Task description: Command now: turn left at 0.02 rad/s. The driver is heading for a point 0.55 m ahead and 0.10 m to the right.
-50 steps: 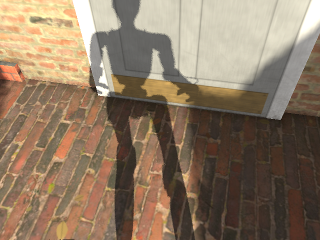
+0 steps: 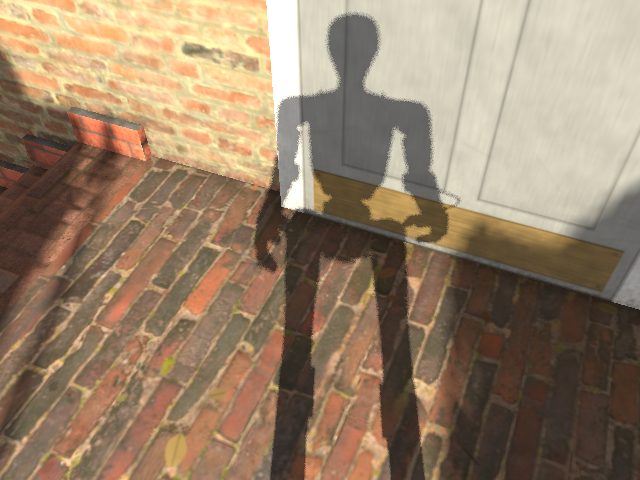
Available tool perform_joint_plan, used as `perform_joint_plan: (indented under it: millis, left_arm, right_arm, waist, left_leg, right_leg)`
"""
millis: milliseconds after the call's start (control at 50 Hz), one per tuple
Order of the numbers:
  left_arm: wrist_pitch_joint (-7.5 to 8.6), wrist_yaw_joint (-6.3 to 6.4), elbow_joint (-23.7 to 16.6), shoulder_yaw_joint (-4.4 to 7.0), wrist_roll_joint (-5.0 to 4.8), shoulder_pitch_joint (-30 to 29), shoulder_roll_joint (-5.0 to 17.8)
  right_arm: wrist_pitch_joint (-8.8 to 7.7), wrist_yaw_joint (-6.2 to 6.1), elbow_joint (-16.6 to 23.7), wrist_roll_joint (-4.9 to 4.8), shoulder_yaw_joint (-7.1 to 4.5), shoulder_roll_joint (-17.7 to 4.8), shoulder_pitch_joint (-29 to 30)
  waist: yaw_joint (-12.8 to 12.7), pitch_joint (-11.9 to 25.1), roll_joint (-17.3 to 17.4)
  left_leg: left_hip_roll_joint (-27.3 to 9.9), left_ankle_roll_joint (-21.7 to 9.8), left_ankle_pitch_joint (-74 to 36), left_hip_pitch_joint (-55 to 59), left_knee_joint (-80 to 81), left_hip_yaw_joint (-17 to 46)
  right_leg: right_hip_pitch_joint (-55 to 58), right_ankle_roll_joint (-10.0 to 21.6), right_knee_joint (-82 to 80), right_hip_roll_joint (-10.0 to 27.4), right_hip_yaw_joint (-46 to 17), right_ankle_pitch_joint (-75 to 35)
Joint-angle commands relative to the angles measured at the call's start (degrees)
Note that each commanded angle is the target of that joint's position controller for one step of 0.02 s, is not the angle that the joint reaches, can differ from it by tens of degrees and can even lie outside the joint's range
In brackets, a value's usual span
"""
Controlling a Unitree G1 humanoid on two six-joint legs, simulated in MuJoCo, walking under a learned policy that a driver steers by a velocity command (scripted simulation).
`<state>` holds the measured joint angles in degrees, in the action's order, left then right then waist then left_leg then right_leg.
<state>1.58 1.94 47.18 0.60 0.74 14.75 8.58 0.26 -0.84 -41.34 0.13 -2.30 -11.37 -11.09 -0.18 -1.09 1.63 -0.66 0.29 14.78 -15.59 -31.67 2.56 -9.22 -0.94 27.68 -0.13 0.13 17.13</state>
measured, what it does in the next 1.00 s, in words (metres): stands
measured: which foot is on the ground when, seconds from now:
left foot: down 0.00-1.00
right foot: down 0.00-1.00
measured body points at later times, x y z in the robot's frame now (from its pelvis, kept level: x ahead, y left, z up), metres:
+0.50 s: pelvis +0.00 +0.01 +0.00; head +0.00 +0.02 +0.45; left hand +0.03 +0.23 -0.15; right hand +0.10 -0.23 -0.13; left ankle +0.02 +0.12 -0.74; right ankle -0.02 -0.13 -0.73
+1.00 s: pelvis +0.03 +0.00 +0.00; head +0.02 -0.01 +0.45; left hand +0.03 +0.23 -0.14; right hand +0.04 -0.25 -0.15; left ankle +0.02 +0.12 -0.73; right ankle +0.00 -0.10 -0.73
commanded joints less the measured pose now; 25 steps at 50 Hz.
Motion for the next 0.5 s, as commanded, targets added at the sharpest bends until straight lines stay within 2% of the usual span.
perform_joint_plan:
  millis: [20, 160, 200, 340, 360, 500]
  left_arm:
    - [0.54, 0.19, -2.45, 1.13, 0.03, 0.34, 5.40]
    - [0.36, 0.39, -0.02, 0.76, 0.06, 1.70, 5.31]
    - [0.73, 0.58, 1.06, 0.54, -0.13, 2.32, 4.78]
    - [0.89, 0.74, 4.31, 0.14, -0.10, 3.74, 4.71]
    - [0.79, 0.79, 4.93, -0.20, -0.47, 3.88, 4.00]
    - [0.55, 1.06, 8.39, -0.73, -0.30, 5.44, 4.18]
  right_arm:
    - [-0.86, -0.12, 2.96, -0.05, -0.77, -4.08, 1.86]
    - [-1.04, -0.34, 0.35, -0.15, -0.51, -4.71, 1.28]
    - [-0.93, -0.87, 0.10, -0.61, -0.48, -4.58, 1.55]
    - [-0.90, -0.84, -2.40, -0.60, -0.38, -4.67, 0.53]
    - [-0.56, -1.05, -2.77, -0.38, -0.46, -4.48, 0.40]
    - [-0.20, -1.03, -5.63, -0.53, -0.62, -4.64, -0.80]
  waist:
    - [-0.08, 0.57, -1.02]
    - [-0.11, 0.28, -0.96]
    - [-0.25, -0.14, -0.87]
    - [0.00, -0.27, -0.92]
    - [0.13, -0.53, -0.85]
    - [0.31, -0.81, -0.72]
  left_leg:
    - [-1.23, -2.71, -6.05, 2.70, 4.01, 1.89]
    - [-1.39, -3.25, -6.10, 2.53, 4.50, 1.90]
    - [-1.65, -3.33, -5.78, 2.41, 5.17, 2.17]
    - [-1.68, -3.94, -6.19, 3.13, 6.17, 2.16]
    - [-1.57, -3.84, -6.10, 3.59, 6.10, 2.01]
    - [-1.61, -4.30, -7.19, 3.94, 7.34, 2.06]
  right_leg:
    - [-4.30, 3.57, -6.13, 2.64, -3.35, -6.96]
    - [-4.61, 3.00, -5.69, 1.74, -2.55, -5.56]
    - [-4.31, 2.38, -6.33, 1.72, -2.46, -4.80]
    - [-3.98, 1.73, -6.52, 1.50, -2.11, -4.71]
    - [-4.22, 2.07, -7.16, 1.40, -2.17, -5.15]
    - [-3.22, 1.66, -7.50, 1.41, -1.87, -5.52]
